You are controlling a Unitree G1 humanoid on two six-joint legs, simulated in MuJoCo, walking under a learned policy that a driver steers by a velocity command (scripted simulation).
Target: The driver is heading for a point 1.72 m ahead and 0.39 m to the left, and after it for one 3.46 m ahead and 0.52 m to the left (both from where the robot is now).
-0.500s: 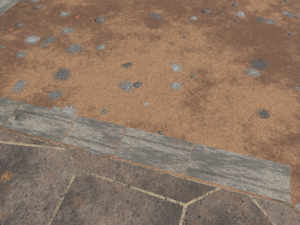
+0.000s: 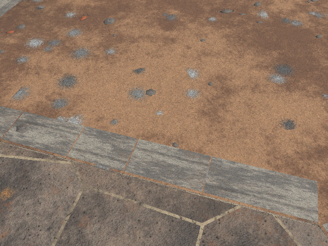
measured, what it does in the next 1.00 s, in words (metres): walks ahead: right foot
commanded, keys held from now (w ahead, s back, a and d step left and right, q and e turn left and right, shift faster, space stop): no key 0.04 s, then w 0.64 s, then no key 0.32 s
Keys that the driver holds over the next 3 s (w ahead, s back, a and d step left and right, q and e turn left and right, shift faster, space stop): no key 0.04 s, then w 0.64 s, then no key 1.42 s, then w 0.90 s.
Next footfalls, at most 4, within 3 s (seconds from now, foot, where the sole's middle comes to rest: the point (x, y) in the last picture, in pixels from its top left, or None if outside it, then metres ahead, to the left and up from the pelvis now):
0.82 right None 0.47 0.00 -0.78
1.24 left None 0.45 0.18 -0.78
2.48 left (120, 238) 0.55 0.21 -0.78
2.94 right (159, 166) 0.90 0.05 -0.78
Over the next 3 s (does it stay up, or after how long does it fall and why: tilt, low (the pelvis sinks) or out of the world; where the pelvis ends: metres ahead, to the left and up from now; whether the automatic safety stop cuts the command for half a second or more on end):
stays up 0.77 0.11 -0.03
